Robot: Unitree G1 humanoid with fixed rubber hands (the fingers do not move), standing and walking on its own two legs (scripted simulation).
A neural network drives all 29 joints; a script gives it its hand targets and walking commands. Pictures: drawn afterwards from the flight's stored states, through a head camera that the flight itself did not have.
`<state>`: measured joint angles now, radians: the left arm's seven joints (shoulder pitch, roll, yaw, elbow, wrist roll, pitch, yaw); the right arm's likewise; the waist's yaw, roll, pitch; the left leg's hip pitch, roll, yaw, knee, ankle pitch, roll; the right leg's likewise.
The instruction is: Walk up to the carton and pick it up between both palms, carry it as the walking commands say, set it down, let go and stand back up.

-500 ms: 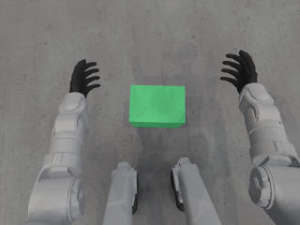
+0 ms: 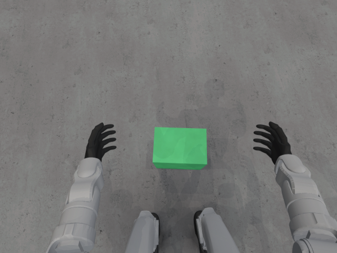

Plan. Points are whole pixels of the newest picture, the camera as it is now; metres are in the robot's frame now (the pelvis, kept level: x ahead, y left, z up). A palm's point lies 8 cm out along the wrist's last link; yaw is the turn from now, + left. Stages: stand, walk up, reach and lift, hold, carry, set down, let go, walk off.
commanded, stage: let go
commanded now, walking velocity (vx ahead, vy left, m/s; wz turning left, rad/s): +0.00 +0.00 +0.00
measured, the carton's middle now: (179, 150) +0.45 -0.03 -0.56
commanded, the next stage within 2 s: stand in 0.86 s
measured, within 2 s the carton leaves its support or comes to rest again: neither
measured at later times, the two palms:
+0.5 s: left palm (45, 227) +0.22 +0.24 +0.01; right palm (322, 211) +0.22 -0.24 +0.02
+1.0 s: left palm (27, 252) +0.18 +0.27 +0.01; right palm (328, 223) +0.20 -0.25 +0.02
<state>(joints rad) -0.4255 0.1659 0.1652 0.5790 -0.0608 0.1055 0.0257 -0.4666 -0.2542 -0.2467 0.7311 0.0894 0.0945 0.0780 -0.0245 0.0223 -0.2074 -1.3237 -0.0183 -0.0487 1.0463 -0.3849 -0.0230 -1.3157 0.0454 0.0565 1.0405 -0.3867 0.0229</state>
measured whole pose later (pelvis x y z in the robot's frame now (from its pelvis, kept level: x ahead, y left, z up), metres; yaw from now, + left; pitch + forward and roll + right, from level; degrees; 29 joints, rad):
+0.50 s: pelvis +0.06 +0.01 +0.08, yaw +0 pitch +6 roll -1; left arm 0.26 0.18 0.05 0.43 -0.06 0.06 -0.03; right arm 0.18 -0.25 -0.08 0.56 0.09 0.05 0.08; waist -0.02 0.01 -0.09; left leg -0.39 -0.01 -0.05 0.64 -0.36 0.00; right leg -0.36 0.03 0.06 0.59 -0.34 0.02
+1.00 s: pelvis +0.04 +0.01 +0.09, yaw +1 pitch -1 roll -1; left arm 0.23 0.25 0.03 0.58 -0.05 0.08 -0.01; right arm 0.20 -0.25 -0.07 0.55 0.05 0.08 0.01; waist 0.00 0.01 -0.01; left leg -0.25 -0.01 -0.05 0.60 -0.34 0.00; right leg -0.22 0.02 0.06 0.55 -0.32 0.02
